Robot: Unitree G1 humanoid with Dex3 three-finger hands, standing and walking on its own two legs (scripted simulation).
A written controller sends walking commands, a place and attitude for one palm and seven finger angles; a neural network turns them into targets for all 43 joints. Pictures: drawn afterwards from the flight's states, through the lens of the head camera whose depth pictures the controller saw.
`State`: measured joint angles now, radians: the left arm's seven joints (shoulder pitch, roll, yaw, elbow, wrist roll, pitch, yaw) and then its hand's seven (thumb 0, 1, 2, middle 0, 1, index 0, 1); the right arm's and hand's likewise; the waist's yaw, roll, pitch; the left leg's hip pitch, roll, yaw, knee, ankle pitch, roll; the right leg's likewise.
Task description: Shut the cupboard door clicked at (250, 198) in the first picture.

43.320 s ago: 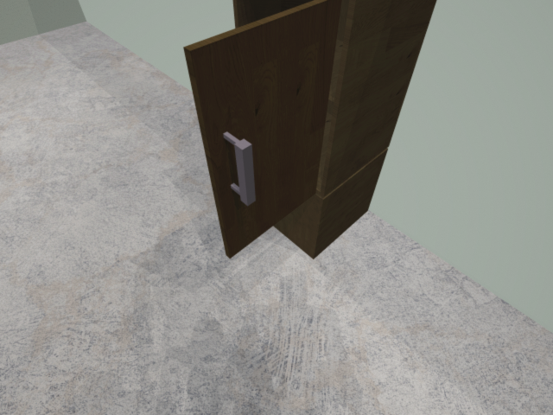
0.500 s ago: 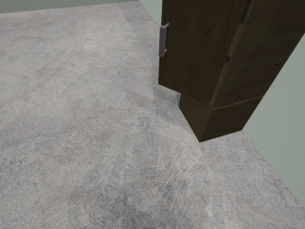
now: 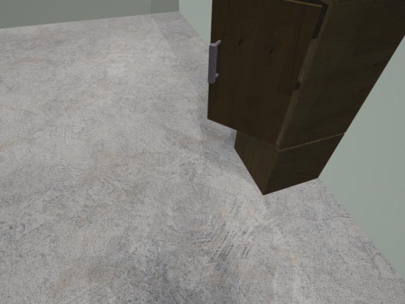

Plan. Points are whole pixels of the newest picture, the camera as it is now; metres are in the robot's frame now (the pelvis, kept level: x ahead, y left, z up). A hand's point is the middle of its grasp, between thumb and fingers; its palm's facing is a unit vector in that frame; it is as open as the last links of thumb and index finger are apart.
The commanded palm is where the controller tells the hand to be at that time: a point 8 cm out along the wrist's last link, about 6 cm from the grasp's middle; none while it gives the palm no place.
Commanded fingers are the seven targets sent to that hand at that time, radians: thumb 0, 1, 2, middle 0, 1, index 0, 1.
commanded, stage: let the arm hang, fingers relaxed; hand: left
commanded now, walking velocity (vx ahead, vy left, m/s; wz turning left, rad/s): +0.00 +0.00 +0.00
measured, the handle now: (215, 62) +1.00 +0.00 -0.01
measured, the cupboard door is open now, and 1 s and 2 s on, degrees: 40 40 40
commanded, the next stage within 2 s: look to check the result in 0.06 s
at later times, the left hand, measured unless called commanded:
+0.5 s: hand out of the picture -0.01 +0.18 -0.18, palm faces +0.03 -0.98 -0.21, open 7.4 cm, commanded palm none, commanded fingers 0.00 0.90 0.90 -0.20 -0.30 -0.20 -0.30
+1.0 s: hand out of the picture +0.02 +0.21 -0.19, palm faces +0.13 -0.96 -0.23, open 7.4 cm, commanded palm none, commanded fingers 0.00 0.90 0.90 -0.20 -0.30 -0.20 -0.30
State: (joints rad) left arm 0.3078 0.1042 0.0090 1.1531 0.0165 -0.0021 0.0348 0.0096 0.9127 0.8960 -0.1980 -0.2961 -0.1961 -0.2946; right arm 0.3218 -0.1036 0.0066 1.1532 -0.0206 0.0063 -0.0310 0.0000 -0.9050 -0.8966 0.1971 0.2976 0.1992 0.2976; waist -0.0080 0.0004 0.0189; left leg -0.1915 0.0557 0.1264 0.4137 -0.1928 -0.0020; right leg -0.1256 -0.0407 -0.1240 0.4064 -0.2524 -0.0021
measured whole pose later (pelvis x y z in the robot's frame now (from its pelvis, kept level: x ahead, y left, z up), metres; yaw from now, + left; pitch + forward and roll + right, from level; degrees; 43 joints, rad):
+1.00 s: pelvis +0.00 +0.01 -0.02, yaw +6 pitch -1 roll -1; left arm 0.22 0.19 0.06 1.03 0.03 0.02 0.03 0.01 0.91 0.90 -0.20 -0.30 -0.20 -0.29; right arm 0.26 -0.18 -0.03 1.05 -0.03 0.05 0.00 0.00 -0.90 -0.90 0.20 0.30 0.20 0.30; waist -0.03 0.01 0.07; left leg -0.34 0.04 0.07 0.65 -0.30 -0.01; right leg -0.20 -0.09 -0.22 0.58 -0.35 0.01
